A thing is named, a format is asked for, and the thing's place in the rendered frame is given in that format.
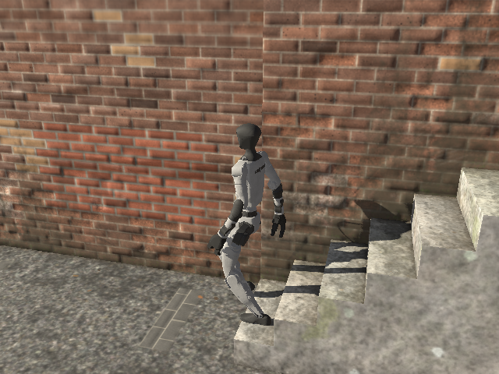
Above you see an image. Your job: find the robot right upper arm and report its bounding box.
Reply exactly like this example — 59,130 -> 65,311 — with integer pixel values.
257,151 -> 281,190

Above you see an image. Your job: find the robot foot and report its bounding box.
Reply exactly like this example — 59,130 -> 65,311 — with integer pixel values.
228,281 -> 255,295
240,313 -> 271,326

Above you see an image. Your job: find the right robot foot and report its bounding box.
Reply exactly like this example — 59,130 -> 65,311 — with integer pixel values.
228,281 -> 255,295

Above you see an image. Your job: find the left robot foot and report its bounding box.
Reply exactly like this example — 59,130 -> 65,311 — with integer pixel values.
240,313 -> 271,326

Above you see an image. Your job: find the robot left upper arm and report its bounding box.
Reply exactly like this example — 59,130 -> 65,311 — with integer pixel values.
232,161 -> 248,210

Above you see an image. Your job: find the left robot forearm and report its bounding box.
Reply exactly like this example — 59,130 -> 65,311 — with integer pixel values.
218,199 -> 244,238

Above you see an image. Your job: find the right robot forearm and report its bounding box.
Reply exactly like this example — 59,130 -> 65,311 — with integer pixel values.
271,184 -> 284,215

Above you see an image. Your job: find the left robot hand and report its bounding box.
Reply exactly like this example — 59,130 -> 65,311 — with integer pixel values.
207,234 -> 227,256

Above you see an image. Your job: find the right robot hand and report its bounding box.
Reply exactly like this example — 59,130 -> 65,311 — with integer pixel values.
271,214 -> 286,238

